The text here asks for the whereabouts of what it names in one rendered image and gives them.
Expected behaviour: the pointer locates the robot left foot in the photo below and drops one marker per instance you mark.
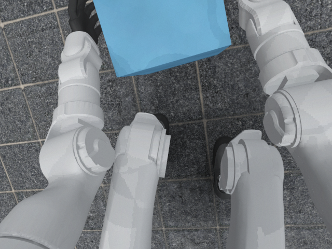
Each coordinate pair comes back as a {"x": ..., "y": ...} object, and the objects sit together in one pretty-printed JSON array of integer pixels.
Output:
[{"x": 164, "y": 121}]

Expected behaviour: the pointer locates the left robot forearm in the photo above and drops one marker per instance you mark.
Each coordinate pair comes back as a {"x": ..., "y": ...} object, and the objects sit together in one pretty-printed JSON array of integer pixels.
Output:
[{"x": 79, "y": 86}]

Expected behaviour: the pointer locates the robot right upper arm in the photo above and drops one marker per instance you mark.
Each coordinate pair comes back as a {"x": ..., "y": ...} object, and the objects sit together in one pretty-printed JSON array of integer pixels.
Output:
[{"x": 300, "y": 119}]

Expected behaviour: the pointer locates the carton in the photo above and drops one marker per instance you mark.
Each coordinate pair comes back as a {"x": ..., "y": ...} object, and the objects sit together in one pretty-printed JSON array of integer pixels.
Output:
[{"x": 147, "y": 36}]

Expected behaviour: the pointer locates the robot left upper arm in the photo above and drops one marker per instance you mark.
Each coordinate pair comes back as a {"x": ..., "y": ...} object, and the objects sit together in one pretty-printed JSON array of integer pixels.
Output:
[{"x": 74, "y": 163}]

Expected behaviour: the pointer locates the right robot forearm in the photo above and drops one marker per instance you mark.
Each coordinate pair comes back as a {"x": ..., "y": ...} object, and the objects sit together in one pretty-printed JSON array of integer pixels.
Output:
[{"x": 279, "y": 46}]

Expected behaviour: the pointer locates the robot left hand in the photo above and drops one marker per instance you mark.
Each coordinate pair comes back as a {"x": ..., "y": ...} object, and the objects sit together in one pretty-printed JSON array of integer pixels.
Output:
[{"x": 80, "y": 18}]

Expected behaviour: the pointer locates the robot left shin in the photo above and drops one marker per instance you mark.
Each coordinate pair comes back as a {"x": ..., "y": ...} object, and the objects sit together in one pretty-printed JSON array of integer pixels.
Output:
[{"x": 123, "y": 136}]

